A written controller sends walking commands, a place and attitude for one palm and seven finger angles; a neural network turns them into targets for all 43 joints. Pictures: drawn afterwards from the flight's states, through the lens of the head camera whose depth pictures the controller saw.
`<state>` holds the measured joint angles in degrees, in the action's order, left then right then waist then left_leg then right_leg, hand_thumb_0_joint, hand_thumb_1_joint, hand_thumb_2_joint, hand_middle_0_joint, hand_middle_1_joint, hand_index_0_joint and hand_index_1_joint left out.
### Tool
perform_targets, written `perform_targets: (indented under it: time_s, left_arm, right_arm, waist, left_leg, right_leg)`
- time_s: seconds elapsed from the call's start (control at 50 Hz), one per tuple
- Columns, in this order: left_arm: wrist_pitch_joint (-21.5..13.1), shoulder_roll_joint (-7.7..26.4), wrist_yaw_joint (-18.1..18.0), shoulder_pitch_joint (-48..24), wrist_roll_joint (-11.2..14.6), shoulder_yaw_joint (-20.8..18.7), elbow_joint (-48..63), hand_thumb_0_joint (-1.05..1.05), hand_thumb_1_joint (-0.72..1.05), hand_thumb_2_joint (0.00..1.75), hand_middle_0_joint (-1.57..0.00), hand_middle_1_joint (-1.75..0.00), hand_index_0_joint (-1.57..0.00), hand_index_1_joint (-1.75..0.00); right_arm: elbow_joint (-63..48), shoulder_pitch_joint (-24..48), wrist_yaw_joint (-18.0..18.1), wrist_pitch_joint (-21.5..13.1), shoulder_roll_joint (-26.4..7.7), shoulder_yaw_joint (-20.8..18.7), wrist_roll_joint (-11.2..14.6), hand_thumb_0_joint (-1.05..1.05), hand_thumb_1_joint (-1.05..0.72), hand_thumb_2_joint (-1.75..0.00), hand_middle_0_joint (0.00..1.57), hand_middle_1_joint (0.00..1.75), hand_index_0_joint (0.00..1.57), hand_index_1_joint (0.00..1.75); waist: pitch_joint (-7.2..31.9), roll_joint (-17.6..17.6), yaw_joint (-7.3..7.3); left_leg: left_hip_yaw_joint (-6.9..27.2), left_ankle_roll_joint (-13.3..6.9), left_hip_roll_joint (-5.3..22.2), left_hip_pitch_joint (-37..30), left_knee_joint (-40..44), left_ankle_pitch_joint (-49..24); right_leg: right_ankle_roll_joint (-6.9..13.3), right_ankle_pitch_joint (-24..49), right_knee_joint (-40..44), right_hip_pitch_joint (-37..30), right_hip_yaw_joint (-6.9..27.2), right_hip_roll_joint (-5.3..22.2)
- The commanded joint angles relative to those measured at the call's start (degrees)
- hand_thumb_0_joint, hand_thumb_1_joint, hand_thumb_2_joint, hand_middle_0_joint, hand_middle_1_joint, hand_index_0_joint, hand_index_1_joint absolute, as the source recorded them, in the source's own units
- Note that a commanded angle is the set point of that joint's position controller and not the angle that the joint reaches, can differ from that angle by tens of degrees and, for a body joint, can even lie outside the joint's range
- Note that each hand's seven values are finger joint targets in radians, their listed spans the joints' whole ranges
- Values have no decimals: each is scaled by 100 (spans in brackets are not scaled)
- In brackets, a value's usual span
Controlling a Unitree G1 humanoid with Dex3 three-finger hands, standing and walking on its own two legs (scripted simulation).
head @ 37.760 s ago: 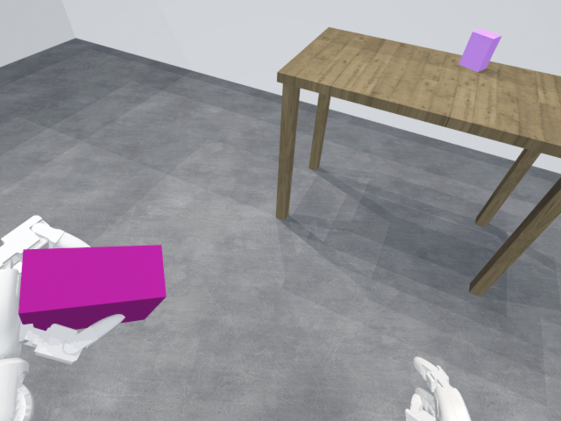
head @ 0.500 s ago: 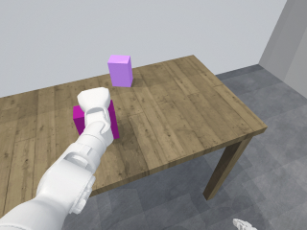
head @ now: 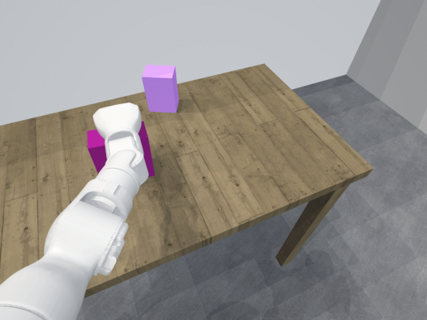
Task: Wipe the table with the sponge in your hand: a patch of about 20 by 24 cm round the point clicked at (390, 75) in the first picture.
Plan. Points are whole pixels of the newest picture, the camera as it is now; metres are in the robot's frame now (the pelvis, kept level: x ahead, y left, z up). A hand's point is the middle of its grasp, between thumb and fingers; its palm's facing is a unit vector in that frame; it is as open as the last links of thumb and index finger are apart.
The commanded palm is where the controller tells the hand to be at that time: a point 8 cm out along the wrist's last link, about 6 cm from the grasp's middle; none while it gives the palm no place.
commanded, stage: wipe forward along the third lane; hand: left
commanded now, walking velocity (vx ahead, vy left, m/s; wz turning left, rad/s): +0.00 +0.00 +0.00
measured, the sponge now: (125, 160) +0.45 +0.19 +0.02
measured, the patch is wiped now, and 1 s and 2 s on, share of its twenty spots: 0.75 0.75 0.75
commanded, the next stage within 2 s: wipe back along the third lane in 0.12 s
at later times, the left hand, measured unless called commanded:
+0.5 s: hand (121, 135) +0.48 +0.19 +0.07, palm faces -0.02 -0.01 -1.00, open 9.9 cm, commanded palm +0.45 +0.17 +0.10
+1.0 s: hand (126, 148) +0.44 +0.17 +0.07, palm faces -0.01 -0.03 -1.00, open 9.9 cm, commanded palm +0.40 +0.15 +0.10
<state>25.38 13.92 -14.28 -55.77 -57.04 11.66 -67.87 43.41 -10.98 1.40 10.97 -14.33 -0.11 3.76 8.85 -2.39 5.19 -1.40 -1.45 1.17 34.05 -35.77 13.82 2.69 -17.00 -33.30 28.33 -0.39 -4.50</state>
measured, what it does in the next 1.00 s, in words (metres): stands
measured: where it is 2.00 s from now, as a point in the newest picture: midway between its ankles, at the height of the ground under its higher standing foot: outside the picture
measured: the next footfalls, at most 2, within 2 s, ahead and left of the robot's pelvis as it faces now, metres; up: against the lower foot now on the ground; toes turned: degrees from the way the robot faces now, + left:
none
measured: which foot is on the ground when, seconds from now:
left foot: down 0.00-1.00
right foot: down 0.00-1.00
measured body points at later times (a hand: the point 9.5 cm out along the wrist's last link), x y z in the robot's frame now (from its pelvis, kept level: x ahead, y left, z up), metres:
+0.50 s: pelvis +0.01 +0.02 +0.00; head +0.05 +0.03 +0.44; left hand +0.48 +0.19 +0.13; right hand +0.04 -0.23 -0.14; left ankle +0.03 +0.10 -0.72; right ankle -0.01 -0.09 -0.72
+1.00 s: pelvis +0.03 +0.02 +0.01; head +0.03 +0.02 +0.46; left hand +0.44 +0.17 +0.13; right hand +0.21 -0.21 -0.11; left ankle +0.03 +0.10 -0.72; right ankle -0.01 -0.09 -0.72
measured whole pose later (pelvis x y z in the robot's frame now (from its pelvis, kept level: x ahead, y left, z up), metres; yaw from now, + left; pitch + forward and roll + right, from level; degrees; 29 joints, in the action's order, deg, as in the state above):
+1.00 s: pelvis +0.03 +0.02 +0.01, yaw +1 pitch +9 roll -2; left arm 33.3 4.8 -17.2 -46.5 -54.0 22.1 -56.9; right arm 41.6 -4.1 -1.8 16.2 -12.4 -0.7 3.8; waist 10.2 -1.7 -0.7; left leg -1.0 -2.6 -0.7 27.0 -33.6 15.7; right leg 1.7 -18.5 -29.6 20.1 -0.7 -2.8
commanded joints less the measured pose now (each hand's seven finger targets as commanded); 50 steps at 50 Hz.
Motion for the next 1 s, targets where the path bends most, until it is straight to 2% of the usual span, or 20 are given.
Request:
perform_targets:
  time_s: [0.0, 0.04, 0.06, 0.12, 0.14, 0.2, 0.28, 0.32, 0.38, 0.42, 0.5, 0.56, 0.62, 0.64, 0.7, 0.72, 0.74, 0.78, 0.86, 0.98]
  left_arm:
    - [177, 1066, -246, -2378, -293, 23, 235, 0, 10, 130, -120, -160, -120, -160]
    - [168, 1045, -266, -2520, -286, 3, 102, 0, 10, 130, -120, -160, -120, -160]
    - [168, 947, -273, -2585, -256, 73, 120, 0, 10, 130, -120, -160, -120, -160]
    - [180, 1327, -317, -2871, -229, -224, -44, 0, 10, 130, -120, -160, -120, -160]
    - [194, 1354, -325, -3003, -272, -152, -84, 0, 10, 130, -120, -160, -120, -160]
    - [240, 1182, -340, -3031, -364, -33, -337, 0, 10, 130, -120, -160, -120, -160]
    - [160, 627, -296, -2501, -269, 135, -187, 0, 10, 130, -120, -160, -120, -160]
    - [95, 181, -263, -2318, -114, 293, -73, 0, 10, 130, -120, -160, -120, -160]
    - [115, 296, -347, -2047, 70, 132, -108, 0, 10, 130, -120, -160, -120, -160]
    - [163, -6, -391, -2000, 264, 227, -12, 0, 10, 130, -120, -160, -120, -160]
    - [346, -142, -391, -1753, 228, 419, -19, 0, 10, 130, -120, -160, -120, -160]
    - [395, -458, -357, -1656, 156, 657, 163, 0, 10, 130, -120, -160, -120, -160]
    - [409, -447, -329, -1431, 222, 555, 257, 0, 10, 130, -120, -160, -120, -160]
    - [405, -676, -317, -1398, 269, 745, 341, 0, 10, 130, -120, -160, -120, -160]
    - [453, -725, -312, -1015, 398, 684, 510, 0, 10, 130, -120, -160, -120, -160]
    - [451, -734, -314, -999, 400, 662, 576, 0, 10, 130, -120, -160, -120, -160]
    - [483, -792, -299, -859, 402, 740, 686, 0, 10, 130, -120, -160, -120, -160]
    - [544, -1054, -265, -821, 316, 1026, 836, 0, 10, 130, -120, -160, -120, -160]
    - [663, -1030, -193, -730, 242, 1120, 1212, 0, 10, 130, -120, -160, -120, -160]
    - [864, -959, -22, -187, 352, 1147, 1682, 0, 10, 130, -120, -160, -120, -160]
  right_arm:
    - [-481, -14, 35, -200, -816, -244, -63, 0, -90, -90, 20, 30, 20, 30]
    - [-441, -106, 27, -235, -831, -266, -76, 0, -90, -90, 20, 30, 20, 30]
    - [-454, -122, 19, -254, -819, -266, -84, 0, -90, -90, 20, 30, 20, 30]
    - [-405, -217, 30, -294, -852, -268, -102, 0, -90, -90, 20, 30, 20, 30]
    - [-396, -257, 39, -303, -870, -248, -103, 0, -90, -90, 20, 30, 20, 30]
    - [-339, -386, -13, -349, -866, -269, -119, 0, -90, -90, 20, 30, 20, 30]
    - [-446, -439, -138, -348, -786, -341, -143, 0, -90, -90, 20, 30, 20, 30]
    - [-483, -389, -179, -325, -744, -385, -138, 0, -90, -90, 20, 30, 20, 30]
    - [-467, -319, -197, -299, -783, -372, -118, 0, -90, -90, 20, 30, 20, 30]
    - [-482, -196, -206, -309, -742, -381, -86, 0, -90, -90, 20, 30, 20, 30]
    - [-450, -58, -257, -241, -722, -341, -48, 0, -90, -90, 20, 30, 20, 30]
    - [-484, 79, -290, -170, -682, -347, -53, 0, -90, -90, 20, 30, 20, 30]
    - [-533, 227, -272, -85, -674, -353, -55, 0, -90, -90, 20, 30, 20, 30]
    - [-560, 297, -278, -59, -642, -337, -50, 0, -90, -90, 20, 30, 20, 30]
    - [-636, 447, -276, 25, -616, -322, -47, 0, -90, -90, 20, 30, 20, 30]
    - [-639, 518, -264, 57, -625, -339, -56, 0, -90, -90, 20, 30, 20, 30]
    - [-686, 583, -262, 96, -613, -318, -41, 0, -90, -90, 20, 30, 20, 30]
    - [-707, 693, -279, 169, -577, -323, -33, 0, -90, -90, 20, 30, 20, 30]
    - [-779, 950, -290, 315, -573, -290, -26, 0, -90, -90, 20, 30, 20, 30]
    - [-926, 1274, -260, 485, -571, -230, -12, 0, -90, -90, 20, 30, 20, 30]
  waist:
    - [1517, 321, 163]
    - [1604, 445, 223]
    - [1669, 325, 250]
    - [1768, 448, 277]
    - [1710, 377, 333]
    - [1602, 252, 387]
    - [2133, -77, 173]
    - [2204, 14, 156]
    - [1867, 442, 107]
    - [1780, 536, 61]
    - [1410, 418, -15]
    - [1405, 143, -53]
    - [1500, 369, -138]
    - [1429, 306, -119]
    - [1508, 501, -258]
    - [1524, 603, -238]
    - [1537, 638, -291]
    - [1382, 614, -252]
    - [1279, 420, -296]
    - [1325, 610, -421]
  left_leg:
    - [73, -150, -27, -1109, 197, -608]
    - [125, -156, -3, -1117, 148, -689]
    - [99, -160, -7, -1133, 132, -698]
    - [159, -167, 5, -991, 101, -680]
    - [163, -158, 6, -954, 95, -592]
    - [200, -151, 39, -990, 60, -556]
    - [234, -108, 86, -1415, -28, -1049]
    - [286, -99, 109, -1544, -29, -1246]
    - [242, -124, 120, -1356, 77, -977]
    - [245, -133, 107, -1358, 169, -982]
    - [209, -122, 105, -1438, 316, -842]
    - [235, -95, 110, -1685, 338, -1040]
    - [270, -83, 112, -1768, 376, -1164]
    - [254, -77, 113, -1839, 376, -1200]
    - [204, -72, 81, -1883, 417, -1323]
    - [223, -74, 96, -1939, 395, -1482]
    - [213, -70, 72, -1952, 397, -1545]
    - [217, -63, 74, -2063, 403, -1603]
    - [199, -61, 20, -2142, 419, -1691]
    - [144, -80, -66, -2151, 453, -1821]
  right_leg:
    - [-51, 1290, 452, -137, 79, 161]
    - [-57, 1321, 392, -75, 40, 128]
    - [-68, 1350, 402, -48, 61, 129]
    - [-78, 1347, 357, -73, 42, 123]
    - [-90, 1211, 350, 32, 44, 118]
    - [-64, 1018, 346, 316, -11, 84]
    - [-5, 1240, 219, 284, -90, 27]
    - [5, 1344, 191, 272, -137, 8]
    - [-32, 1208, 318, 155, -121, 12]
    - [-33, 1259, 364, 45, -138, 21]
    - [3, 1078, 495, 35, -164, 29]
    - [56, 1121, 472, 98, -190, 31]
    - [73, 1219, 469, -109, -216, 42]
    - [74, 1243, 479, -68, -217, 39]
    - [78, 1495, 530, -376, -199, 64]
    - [82, 1684, 501, -437, -216, 78]
    - [82, 1788, 508, -523, -194, 87]
    - [98, 1807, 539, -451, -223, 90]
    - [151, 1985, 559, -593, -197, 120]
    - [158, 2512, 617, -1096, -119, 184]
